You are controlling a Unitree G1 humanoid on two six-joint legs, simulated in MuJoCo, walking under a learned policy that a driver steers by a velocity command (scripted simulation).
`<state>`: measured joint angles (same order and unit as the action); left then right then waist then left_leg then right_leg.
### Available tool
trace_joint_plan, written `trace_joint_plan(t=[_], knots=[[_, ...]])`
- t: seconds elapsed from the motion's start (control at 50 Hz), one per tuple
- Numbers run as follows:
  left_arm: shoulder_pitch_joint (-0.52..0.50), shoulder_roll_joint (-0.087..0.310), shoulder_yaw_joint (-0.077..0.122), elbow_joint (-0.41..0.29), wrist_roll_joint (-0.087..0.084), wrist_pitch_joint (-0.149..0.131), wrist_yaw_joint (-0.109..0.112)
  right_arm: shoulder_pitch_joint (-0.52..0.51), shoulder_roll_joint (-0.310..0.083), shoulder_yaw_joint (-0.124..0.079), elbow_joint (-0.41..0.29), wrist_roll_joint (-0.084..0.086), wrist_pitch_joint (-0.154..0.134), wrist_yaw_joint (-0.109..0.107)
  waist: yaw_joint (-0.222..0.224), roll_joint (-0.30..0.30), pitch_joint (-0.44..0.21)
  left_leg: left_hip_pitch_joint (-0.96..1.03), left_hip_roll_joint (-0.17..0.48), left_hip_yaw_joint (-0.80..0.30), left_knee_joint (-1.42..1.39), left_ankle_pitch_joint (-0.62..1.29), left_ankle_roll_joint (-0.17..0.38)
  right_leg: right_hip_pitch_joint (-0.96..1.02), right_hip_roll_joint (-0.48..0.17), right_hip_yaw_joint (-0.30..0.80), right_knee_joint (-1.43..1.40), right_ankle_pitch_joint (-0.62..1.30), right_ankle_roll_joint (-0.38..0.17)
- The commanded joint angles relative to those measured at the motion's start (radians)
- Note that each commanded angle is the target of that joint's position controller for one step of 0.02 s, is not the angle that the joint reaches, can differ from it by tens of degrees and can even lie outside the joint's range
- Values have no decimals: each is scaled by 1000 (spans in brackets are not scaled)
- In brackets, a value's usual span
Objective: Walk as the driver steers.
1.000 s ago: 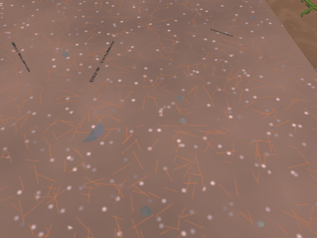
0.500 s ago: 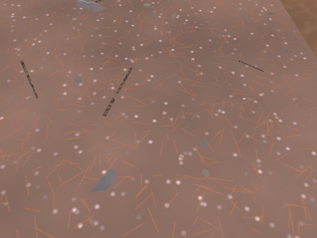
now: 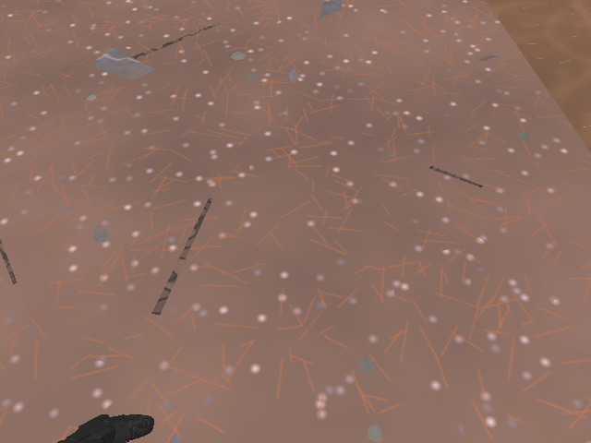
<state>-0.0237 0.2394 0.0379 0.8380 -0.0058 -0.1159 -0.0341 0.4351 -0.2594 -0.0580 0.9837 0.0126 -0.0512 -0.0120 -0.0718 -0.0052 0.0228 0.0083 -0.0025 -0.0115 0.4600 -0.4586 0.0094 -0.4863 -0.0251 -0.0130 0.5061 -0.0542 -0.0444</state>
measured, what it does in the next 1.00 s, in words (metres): walks ahead, turning left: left foot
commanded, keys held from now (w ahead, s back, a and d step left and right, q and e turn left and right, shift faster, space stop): w+q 0.86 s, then w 0.10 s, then w+e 0.04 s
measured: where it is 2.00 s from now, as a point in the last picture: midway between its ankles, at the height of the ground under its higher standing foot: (168, 254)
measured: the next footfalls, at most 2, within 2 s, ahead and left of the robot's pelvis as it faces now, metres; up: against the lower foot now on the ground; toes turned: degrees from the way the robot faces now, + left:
left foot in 0.52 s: +0.40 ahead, +0.17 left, +0.00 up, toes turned +21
right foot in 1.02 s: +0.75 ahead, +0.12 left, +0.00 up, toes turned +34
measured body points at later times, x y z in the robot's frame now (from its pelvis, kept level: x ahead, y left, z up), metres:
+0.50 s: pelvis +0.26 +0.03 +0.00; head +0.29 +0.05 +0.45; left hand +0.19 +0.31 -0.14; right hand +0.52 -0.15 -0.09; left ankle +0.37 +0.16 -0.71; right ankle +0.12 -0.12 -0.72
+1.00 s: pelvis +0.53 +0.12 +0.01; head +0.55 +0.15 +0.46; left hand +0.60 +0.45 -0.08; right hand +0.71 -0.11 -0.10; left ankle +0.37 +0.16 -0.72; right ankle +0.72 +0.09 -0.71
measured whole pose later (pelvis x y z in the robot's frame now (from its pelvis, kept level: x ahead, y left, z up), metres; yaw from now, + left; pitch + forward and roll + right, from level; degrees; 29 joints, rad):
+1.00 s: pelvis +0.53 +0.12 +0.01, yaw +32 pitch +2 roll +0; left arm 0.01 0.27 0.05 0.77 0.00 -0.12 -0.03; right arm 0.38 -0.28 -0.08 0.77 0.02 -0.05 -0.02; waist -0.07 -0.04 0.00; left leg -0.04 -0.09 -0.18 0.42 -0.40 0.06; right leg -0.51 -0.01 0.04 0.48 0.01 0.00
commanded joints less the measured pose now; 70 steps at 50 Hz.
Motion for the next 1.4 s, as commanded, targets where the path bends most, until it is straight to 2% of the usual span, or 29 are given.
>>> trace_joint_plan(t=[0.02,0.04,0.06,0.1,0.16,0.26,0.42,0.46,0.5,0.52,0.54,0.56,0.58,0.6,0.62,0.66,0.74,0.82,0.92,0.98,1.02,1.04,1.06,1.08,1.1,1.14,1.2,1.28,1.4], knots=[[446,285,85,57,13,4,13,76,0,18,-96,6,-37,2,180,-282,-443,-664,-49,-79,732,-150,19,930,-411,699,-149,-200,-241],[389,196,61,48,4,4,16,-1,-114,-13,-101,34,-43,0,187,-188,-304,-748,11,-136,829,-110,29,813,-372,612,-188,-293,-191],[309,156,49,34,-2,4,19,-66,-137,-22,-122,40,-44,-3,165,-141,-180,-772,60,-106,826,-12,39,663,-347,467,-216,-274,-150],[197,101,34,29,9,-1,16,-92,-109,-33,-125,23,-27,-11,103,-100,-63,-676,129,-98,744,130,36,420,-273,273,-297,-163,-115],[167,104,40,46,19,-11,18,-77,-50,-32,-142,23,11,-6,59,-104,-20,-619,159,-87,706,206,31,304,-244,115,-368,-50,-124],[208,149,55,70,23,-7,42,-184,-50,-36,-199,12,18,6,71,-51,21,-709,154,-86,495,421,11,350,-232,-43,-393,84,-128],[312,211,74,89,-7,40,54,-421,-38,-16,-319,10,12,62,143,-28,83,-728,111,51,207,408,53,567,-281,-173,-320,227,-99],[293,236,82,80,-14,53,56,-394,-67,-29,-336,10,17,69,105,-61,42,-632,57,104,191,313,87,601,-284,-206,-213,516,-77],[264,258,88,68,-23,69,60,-224,-128,-64,-307,15,22,67,-3,-80,-64,-391,-29,154,157,262,138,578,-260,-236,54,767,-50],[259,243,81,61,-21,69,61,-54,-193,-101,-261,17,25,52,-88,-41,-152,-119,-59,123,90,322,178,443,-217,-251,297,656,-10],[292,139,51,25,19,58,56,24,-299,-129,-240,18,33,28,-61,171,-214,173,158,-244,58,302,268,90,-120,-249,646,18,43],[319,80,24,-22,11,14,41,-18,-329,-119,-283,9,13,37,12,264,-361,371,344,-810,-125,136,447,-203,68,-16,892,-557,70],[189,169,45,-46,-30,-19,28,-16,-235,-90,-284,2,-2,47,-49,124,-314,355,332,-753,-189,142,388,-318,15,104,923,-496,45],[152,171,44,-62,-45,-36,23,-54,-196,-79,-281,1,-13,47,-27,97,-196,238,298,-596,-182,210,347,-346,-27,91,862,-406,19],[162,160,44,-45,-25,-40,31,-128,-169,-70,-294,4,-18,46,25,8,-130,87,249,-478,-181,304,308,-283,-73,93,769,-331,17],[197,178,59,-31,-1,-15,34,-208,-125,-51,-323,-9,-20,37,85,36,-86,-99,194,-364,-214,446,279,-152,-112,99,653,-259,33],[131,132,52,-67,22,17,39,-163,-173,-62,-316,0,-26,11,83,29,-49,-202,152,-275,-249,559,282,-146,-84,69,451,-125,96],[-9,101,36,-113,13,11,31,-112,-176,-64,-303,5,-17,-4,29,79,-17,-238,96,-230,-237,434,224,-96,-25,64,147,111,108],[-70,128,36,-149,1,-9,6,-49,-158,-59,-268,9,-11,-7,-3,106,-10,-151,147,-296,-164,369,199,-46,-4,76,3,153,77],[-16,157,44,-141,2,-22,-3,-50,-160,-59,-256,1,-1,-12,27,147,-11,-61,190,-334,-92,481,183,-6,3,52,-24,28,30],[164,207,69,-91,15,-29,2,-71,-131,-45,-266,-6,3,-8,111,131,-119,-68,115,-262,129,724,139,245,1,36,-44,36,-41],[320,258,79,-74,24,-28,2,-38,-97,-27,-282,-23,1,-10,153,7,-274,-222,42,-193,418,544,99,524,-152,236,0,68,-126],[414,319,100,-24,16,-14,-9,102,-44,-14,-282,4,-13,-6,102,-344,-349,-595,-103,-102,745,-22,14,805,-328,712,-147,-174,-291],[399,227,73,-32,-23,-11,-17,54,-124,-20,-277,9,-23,-5,129,-241,-280,-739,-50,-159,843,-102,18,803,-330,829,-225,-403,-276],[330,178,59,-52,-25,-3,-14,-83,-166,-30,-303,13,-31,-1,146,-137,-142,-792,-3,-138,849,-9,24,682,-294,690,-233,-393,-234],[262,163,49,-75,-2,11,-8,-205,-146,-28,-338,-17,-49,-2,119,-15,-37,-749,53,-99,737,101,23,471,-218,522,-256,-176,-213],[275,148,41,-73,-2,13,5,-190,-102,-24,-350,-27,-52,0,76,-83,-63,-645,76,-78,565,129,-1,394,-152,414,-285,3,-214],[314,204,60,-68,-17,25,32,-306,-62,-5,-384,-24,-50,1,101,-75,-37,-587,51,-44,298,279,-43,298,-124,331,-311,48,-204],[411,201,63,-54,-28,57,45,-458,-80,-8,-420,-2,-69,21,150,-89,-21,-451,-12,-57,58,458,-55,283,-109,358,-245,-29,-158]])
Velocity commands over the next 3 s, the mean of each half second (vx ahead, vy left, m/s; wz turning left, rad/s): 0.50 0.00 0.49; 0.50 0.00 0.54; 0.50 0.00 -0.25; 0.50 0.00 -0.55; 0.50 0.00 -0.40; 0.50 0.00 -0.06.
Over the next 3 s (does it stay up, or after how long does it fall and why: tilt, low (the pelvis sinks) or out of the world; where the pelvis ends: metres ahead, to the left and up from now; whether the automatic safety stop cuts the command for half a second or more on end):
stays up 1.57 0.27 0.01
